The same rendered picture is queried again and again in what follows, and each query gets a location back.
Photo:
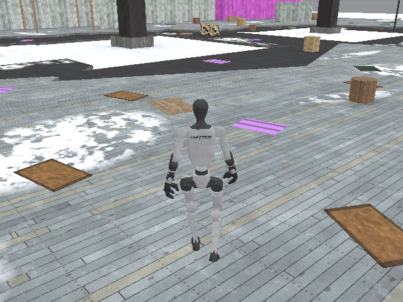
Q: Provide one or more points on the robot right hand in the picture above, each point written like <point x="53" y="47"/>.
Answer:
<point x="228" y="175"/>

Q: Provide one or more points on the humanoid robot head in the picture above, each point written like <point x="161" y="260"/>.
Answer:
<point x="200" y="108"/>

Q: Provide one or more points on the robot left hand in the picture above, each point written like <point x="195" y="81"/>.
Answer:
<point x="168" y="190"/>

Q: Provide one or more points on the left robot forearm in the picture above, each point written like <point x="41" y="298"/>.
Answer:
<point x="171" y="171"/>

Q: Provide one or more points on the robot right upper arm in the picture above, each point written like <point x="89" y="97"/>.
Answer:
<point x="224" y="143"/>

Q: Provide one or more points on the humanoid robot torso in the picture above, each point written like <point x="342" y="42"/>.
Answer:
<point x="201" y="151"/>

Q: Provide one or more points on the right robot forearm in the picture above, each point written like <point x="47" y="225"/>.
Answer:
<point x="231" y="165"/>

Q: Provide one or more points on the robot left upper arm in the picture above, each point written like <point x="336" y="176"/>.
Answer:
<point x="178" y="143"/>

